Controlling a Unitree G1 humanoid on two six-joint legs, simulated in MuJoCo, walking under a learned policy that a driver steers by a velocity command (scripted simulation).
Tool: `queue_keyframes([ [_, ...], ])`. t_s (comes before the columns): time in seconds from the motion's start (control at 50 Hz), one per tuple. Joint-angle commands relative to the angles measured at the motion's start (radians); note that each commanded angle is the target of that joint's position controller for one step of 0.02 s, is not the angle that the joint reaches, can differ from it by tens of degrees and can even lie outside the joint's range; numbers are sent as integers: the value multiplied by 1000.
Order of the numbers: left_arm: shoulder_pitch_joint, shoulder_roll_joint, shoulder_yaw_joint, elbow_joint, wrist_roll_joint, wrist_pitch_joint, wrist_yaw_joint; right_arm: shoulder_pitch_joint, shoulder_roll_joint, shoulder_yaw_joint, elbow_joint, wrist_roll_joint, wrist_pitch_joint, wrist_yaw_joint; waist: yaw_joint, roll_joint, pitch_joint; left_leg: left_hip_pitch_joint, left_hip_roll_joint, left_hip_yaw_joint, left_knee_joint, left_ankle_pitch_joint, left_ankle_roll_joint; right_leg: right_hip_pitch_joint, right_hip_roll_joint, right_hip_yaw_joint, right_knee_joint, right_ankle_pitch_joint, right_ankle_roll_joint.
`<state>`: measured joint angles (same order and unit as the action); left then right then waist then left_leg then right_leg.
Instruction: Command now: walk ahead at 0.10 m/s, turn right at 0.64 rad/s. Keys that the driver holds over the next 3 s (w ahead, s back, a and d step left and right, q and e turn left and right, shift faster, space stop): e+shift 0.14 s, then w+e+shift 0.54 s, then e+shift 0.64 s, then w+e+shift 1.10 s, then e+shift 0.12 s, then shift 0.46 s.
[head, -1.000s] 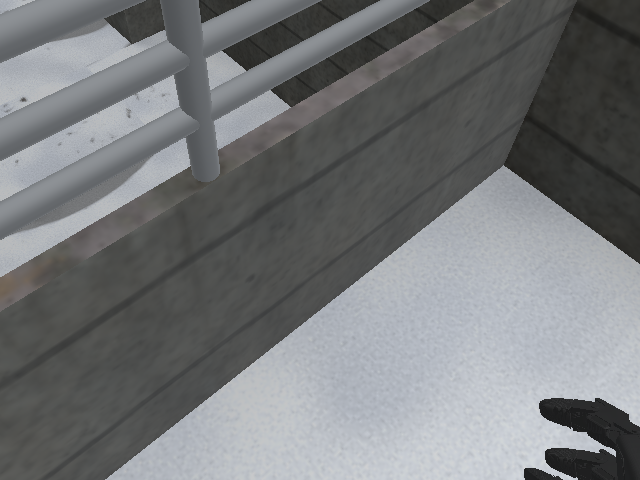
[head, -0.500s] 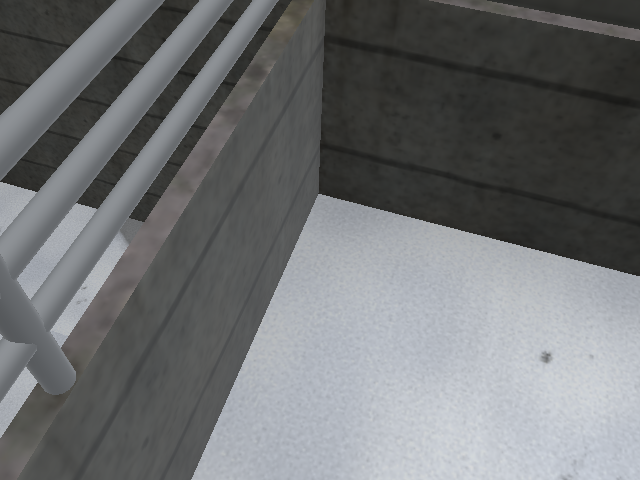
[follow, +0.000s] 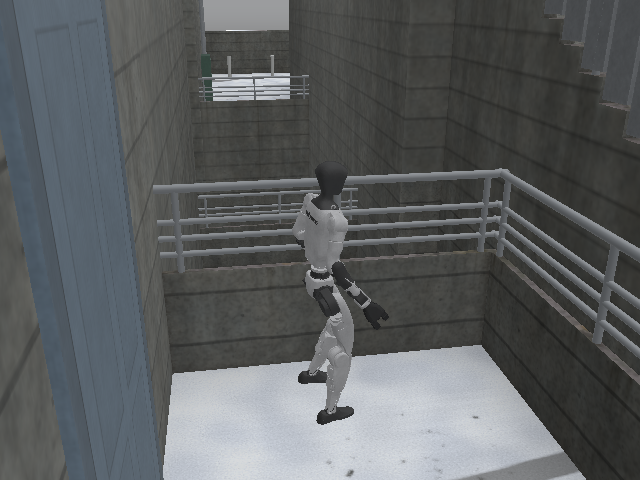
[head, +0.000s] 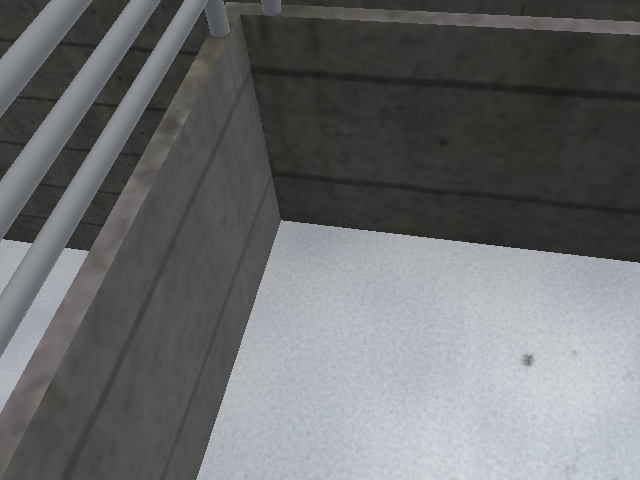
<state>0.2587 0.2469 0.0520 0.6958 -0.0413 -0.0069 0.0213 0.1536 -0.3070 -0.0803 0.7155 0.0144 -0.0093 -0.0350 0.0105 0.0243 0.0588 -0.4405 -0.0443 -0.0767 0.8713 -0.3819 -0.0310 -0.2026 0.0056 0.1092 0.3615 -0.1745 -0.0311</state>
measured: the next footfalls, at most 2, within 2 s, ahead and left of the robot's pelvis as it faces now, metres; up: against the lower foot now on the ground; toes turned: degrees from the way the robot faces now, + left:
left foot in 0.24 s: +0.15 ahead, +0.13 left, +0.00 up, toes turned -20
right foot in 0.74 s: +0.37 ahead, -0.30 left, +0.00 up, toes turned -45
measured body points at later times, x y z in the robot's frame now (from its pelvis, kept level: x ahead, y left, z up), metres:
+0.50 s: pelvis +0.14 +0.00 -0.01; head +0.15 +0.00 +0.44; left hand +0.42 +0.17 -0.10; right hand +0.07 -0.29 -0.12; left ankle +0.11 +0.14 -0.75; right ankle +0.17 -0.18 -0.65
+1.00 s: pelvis +0.37 -0.24 -0.02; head +0.39 -0.31 +0.43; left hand +0.67 -0.16 -0.11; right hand +0.30 -0.59 -0.09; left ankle +0.59 -0.19 -0.67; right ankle +0.34 -0.27 -0.75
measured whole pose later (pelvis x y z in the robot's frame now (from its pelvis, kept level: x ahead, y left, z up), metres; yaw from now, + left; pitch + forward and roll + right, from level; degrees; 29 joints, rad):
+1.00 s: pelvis +0.37 -0.24 -0.02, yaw -55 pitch +2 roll +1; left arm 0.26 0.32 0.08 0.63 -0.02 -0.03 0.00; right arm 0.01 -0.34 -0.03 0.59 -0.04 -0.08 -0.02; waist 0.04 0.03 0.12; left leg -0.71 0.07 -0.16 1.07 -0.27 -0.08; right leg -0.28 0.19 0.10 0.48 -0.20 -0.15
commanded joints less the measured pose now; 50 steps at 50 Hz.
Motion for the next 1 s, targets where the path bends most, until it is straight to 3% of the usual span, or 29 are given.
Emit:
queue_keyframes([
  [0.02, -6, 226, 79, -46, -12, 2, 6, -23, -40, -19, -70, -6, -4, -6, -20, -123, -99, -141, 7, -40, 55, 71, -20, 162, -218, 273, -73, 323, -185],
  [0.12, -41, 223, 96, -83, -8, 32, 1, -119, -27, -9, -99, 2, 21, 26, -21, -190, -90, 58, -60, -16, -192, 102, -43, -36, -106, 283, -15, 182, -153],
  [0.14, -53, 234, 104, -94, 5, 53, 11, -126, -36, -5, -99, -14, 19, 41, -20, -179, -98, 80, -66, -9, -215, 116, -52, -46, -96, 291, 8, 181, -149],
  [0.2, -66, 222, 87, -106, 14, 44, 13, -58, -75, 0, -60, 27, -22, 49, -43, -208, -125, 273, -23, -51, -398, 139, -23, -129, -100, 442, -36, -383, -134],
  [0.22, -99, 186, 66, -119, 18, 34, 11, -13, -96, -10, -51, 41, -19, 46, -68, -178, -109, 351, 16, -49, -475, 142, 3, -194, -79, 444, 32, -465, -120],
  [0.24, -74, 124, 45, -108, 16, 28, 12, 89, -127, -24, -35, 29, -27, 34, -107, -96, -156, 560, 134, -133, -546, 51, 42, -338, -18, 370, 228, -542, -77],
  [0.26, -62, 38, 17, -145, 24, 22, 0, 189, -189, -29, -39, -26, -37, 24, -114, 111, -221, 737, 362, -481, -598, -256, 143, -581, 123, 147, 561, -528, -32],
  [0.28, 20, 71, 16, -162, 2, -8, -3, 105, -238, -48, -59, -41, -60, 34, -26, 194, -132, 628, 489, -756, -716, -413, 218, -672, 31, 136, 696, -397, -20],
  [0.3, 24, 162, 37, -135, 1, -1, -3, 33, -169, -48, -93, -3, -69, 31, -26, 142, -42, 579, 432, -618, -693, -385, 201, -700, -31, 83, 741, -298, 8],
  [0.34, 16, 213, 61, -106, 21, 13, -1, 3, -94, -32, -114, 21, -72, 26, -36, 90, -30, 527, 316, -342, -659, -127, 113, -653, -66, 49, 807, -180, 40],
  [0.4, -53, 129, 32, -154, 52, 19, -10, 113, -49, -15, -69, 4, -90, 15, -89, 131, 36, 438, 274, -113, -689, 27, 121, -699, -124, -8, 888, -68, 67],
  [0.42, -74, 117, 29, -161, 34, 11, -12, 167, -49, -12, -52, 7, -97, 12, -103, 136, 46, 429, 285, -93, -705, 33, 139, -705, -131, -25, 885, -41, 76],
  [0.48, -153, 143, 41, -181, 6, -8, -38, 174, -82, -13, -53, -28, -108, 25, -98, 80, 53, 471, 288, -45, -734, 94, 171, -750, -132, -13, 832, 63, 67],
  [0.54, -195, 118, 27, -179, 16, -1, -49, 157, -119, -23, -52, -12, -100, 32, -84, 55, 131, 459, 288, 82, -802, 160, 165, -742, -129, -53, 722, 145, 62],
  [0.6, -256, 75, 4, -187, 24, -17, -77, 202, -132, -13, -9, -6, -96, 20, -98, 34, 124, 542, 308, 187, -768, 300, 147, -711, -119, -126, 578, 160, 22],
  [0.62, -310, 56, -10, -208, 38, -16, -88, 244, -175, -19, -2, -12, -88, 16, -114, -2, 160, 568, 339, 207, -773, 324, 154, -734, -122, -164, 552, 127, 11],
  [0.66, -294, 67, -7, -210, 17, -14, -94, 183, -202, -22, -20, -19, -62, 28, -71, 27, 165, 526, 311, 329, -713, 817, 122, -563, -78, -233, 461, 96, -34],
  [0.7, -129, 166, 43, -172, -5, -17, -76, 137, -250, -34, -23, -12, -35, 21, 40, 129, 15, 517, 288, 351, -458, 1404, 102, -288, 32, -307, 491, 7, -75],
  [0.72, 42, 232, 79, -139, 2, -15, -67, 112, -281, -46, -33, -3, -28, 22, 132, 124, -87, 430, 299, 340, -211, 1518, 96, -25, 75, -321, 465, -6, -105],
  [0.74, 261, 290, 115, -95, 13, -1, -57, 91, -226, -31, -46, 21, -37, 17, 230, 5, -186, 242, 254, 306, 96, 1226, 45, 322, 82, -228, 280, 157, -164],
  [0.76, 220, 305, 98, -80, -26, -14, -62, 212, -51, 21, -37, -31, -62, 22, 109, -184, -169, -70, 119, 204, 399, -90, 4, 545, -61, 24, 276, 274, -184],
  [0.78, 188, 430, 118, -148, 8, -47, -81, 298, -50, 39, -113, -20, -94, 26, 7, -366, -466, -274, -21, 25, 718, -295, -2, 750, -300, 622, 153, 149, -422],
  [0.8, 175, 352, 111, -170, 14, -58, -92, 104, -176, 19, -134, -6, -128, 21, 122, -157, -482, -291, 33, -85, 665, -191, 23, 676, -272, 646, 29, 107, -368],
  [0.82, 115, 320, 96, -162, 15, -60, -86, 28, -180, 14, -175, 23, -144, 20, 61, -66, -304, -284, 45, -79, 583, -122, 30, 486, -243, 558, -6, 166, -337],
  [0.84, 32, 297, 90, -175, 5, -67, -86, 24, -168, 14, -152, 4, -139, 11, 1, 69, -204, -251, 85, -66, 547, -72, 13, 314, -198, 464, -8, 233, -302],
  [0.88, -66, 254, 74, -193, 22, -67, -69, 65, -186, 2, -131, -15, -96, 13, -70, 53, -137, -160, 123, -70, 481, -6, -18, 84, -158, 352, -41, 412, -283],
  [0.92, -100, 231, 71, -184, 21, -56, -47, 61, -173, 2, -129, -31, -61, 12, -87, 16, -103, -131, 140, -53, 365, 22, -45, -45, -115, 250, -36, 561, -261],
  [0.96, -64, 229, 71, -158, 28, -45, -12, 28, -112, 18, -132, -73, -62, 11, -69, -2, -103, -110, 91, -12, 238, 132, -61, -135, -52, 184, 9, 725, -234],
  [1.0, -54, 247, 77, -141, 23, -26, 8, -32, -97, 18, -150, -71, -74, 14, -49, -42, -140, -84, 32, 16, 83, 222, -69, -139, 7, 144, 65, 758, -191],
])
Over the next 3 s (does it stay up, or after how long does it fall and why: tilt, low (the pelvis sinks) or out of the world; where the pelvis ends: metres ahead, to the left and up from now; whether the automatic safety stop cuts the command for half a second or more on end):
stays up -0.03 -1.14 -0.03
